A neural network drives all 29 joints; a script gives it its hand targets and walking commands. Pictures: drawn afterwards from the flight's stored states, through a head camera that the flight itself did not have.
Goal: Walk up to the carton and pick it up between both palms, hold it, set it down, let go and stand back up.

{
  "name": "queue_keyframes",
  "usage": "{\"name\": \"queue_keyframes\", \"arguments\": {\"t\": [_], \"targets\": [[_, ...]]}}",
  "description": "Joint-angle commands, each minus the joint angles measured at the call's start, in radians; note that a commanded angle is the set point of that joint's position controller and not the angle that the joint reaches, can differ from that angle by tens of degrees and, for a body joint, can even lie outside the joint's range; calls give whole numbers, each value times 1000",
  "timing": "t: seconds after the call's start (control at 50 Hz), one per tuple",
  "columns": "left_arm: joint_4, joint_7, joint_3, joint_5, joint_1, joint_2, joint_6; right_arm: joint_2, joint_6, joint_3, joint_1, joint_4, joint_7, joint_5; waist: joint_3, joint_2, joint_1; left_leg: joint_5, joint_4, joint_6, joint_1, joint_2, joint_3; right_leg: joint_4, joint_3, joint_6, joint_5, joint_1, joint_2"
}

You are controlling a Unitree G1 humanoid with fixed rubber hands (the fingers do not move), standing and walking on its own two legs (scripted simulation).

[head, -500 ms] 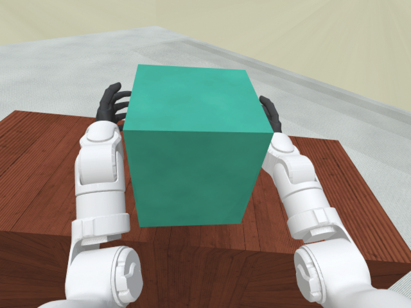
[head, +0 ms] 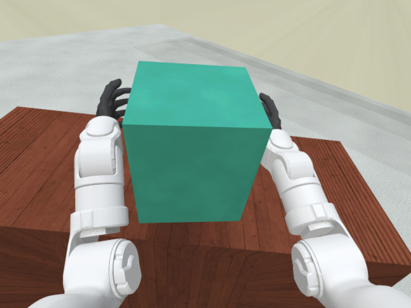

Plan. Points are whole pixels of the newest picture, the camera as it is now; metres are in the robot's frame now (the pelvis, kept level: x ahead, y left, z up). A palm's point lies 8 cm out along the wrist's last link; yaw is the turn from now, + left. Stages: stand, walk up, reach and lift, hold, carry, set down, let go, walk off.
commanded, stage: hold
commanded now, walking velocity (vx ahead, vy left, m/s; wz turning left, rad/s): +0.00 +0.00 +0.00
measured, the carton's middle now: (192, 145) +0.37 +0.00 +0.17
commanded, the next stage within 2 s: none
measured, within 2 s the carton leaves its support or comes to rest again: neither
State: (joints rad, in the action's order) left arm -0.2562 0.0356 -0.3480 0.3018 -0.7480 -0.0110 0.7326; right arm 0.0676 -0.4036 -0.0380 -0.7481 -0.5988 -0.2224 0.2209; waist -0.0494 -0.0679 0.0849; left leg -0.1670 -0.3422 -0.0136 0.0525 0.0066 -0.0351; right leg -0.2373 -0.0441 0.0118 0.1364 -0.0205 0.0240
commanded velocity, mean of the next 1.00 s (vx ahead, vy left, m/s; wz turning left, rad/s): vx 0.00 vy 0.00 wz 0.00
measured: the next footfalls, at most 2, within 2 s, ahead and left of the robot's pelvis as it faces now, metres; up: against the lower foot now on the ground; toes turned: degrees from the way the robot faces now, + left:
none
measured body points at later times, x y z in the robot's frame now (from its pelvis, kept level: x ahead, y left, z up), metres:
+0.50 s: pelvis +0.00 +0.00 +0.00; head -0.07 +0.04 +0.44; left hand +0.38 +0.16 +0.23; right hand +0.37 -0.15 +0.21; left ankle +0.02 +0.11 -0.75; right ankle +0.01 -0.11 -0.75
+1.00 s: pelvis +0.00 +0.00 +0.00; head -0.07 +0.04 +0.44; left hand +0.39 +0.16 +0.23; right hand +0.38 -0.15 +0.22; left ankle +0.02 +0.11 -0.75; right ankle +0.01 -0.11 -0.75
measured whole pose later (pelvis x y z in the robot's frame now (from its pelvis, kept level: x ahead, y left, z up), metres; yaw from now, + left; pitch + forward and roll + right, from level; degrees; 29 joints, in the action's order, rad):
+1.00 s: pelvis +0.00 +0.00 +0.00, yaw +0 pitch -8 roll -1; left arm -0.22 0.04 -0.34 0.30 -0.72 -0.02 0.74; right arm 0.08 -0.40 -0.02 -0.73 -0.58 -0.23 0.25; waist -0.05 -0.07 0.10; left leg -0.18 -0.35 -0.01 0.04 0.01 -0.04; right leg -0.24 -0.04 0.01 0.15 -0.04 0.03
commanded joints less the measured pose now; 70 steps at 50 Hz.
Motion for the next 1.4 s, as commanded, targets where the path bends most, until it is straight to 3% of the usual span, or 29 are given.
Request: {"name": "queue_keyframes", "arguments": {"t": [0.0,0.12,0.34,0.64,0.84,1.38], "targets": [[76,130,510,-134,-580,-602,-41,-610,77,350,-879,405,76,118,-351,112,29,263,3,39,-139,31,18,6,-7,-45,-197,-68,34],[121,129,524,-134,-557,-604,-32,-605,70,370,-848,425,73,142,-344,110,24,328,-12,52,-164,29,14,-1,-6,-42,-237,-75,40],[130,122,533,-141,-576,-610,-35,-607,76,370,-866,439,87,132,-341,103,11,287,2,47,-155,24,19,5,-11,-37,-178,-53,43],[20,127,479,-127,-599,-595,-47,-617,83,325,-903,367,95,83,-326,81,8,147,36,19,-96,28,31,19,-5,-46,-89,-53,31],[77,135,500,-135,-572,-596,-44,-618,79,362,-880,421,71,125,-368,93,23,281,-3,37,-138,35,20,-3,-2,-53,-247,-95,32],[78,119,521,-145,-585,-614,-48,-617,82,353,-884,413,92,106,-342,93,11,220,15,36,-127,24,21,10,-8,-40,-134,-51,40]]}}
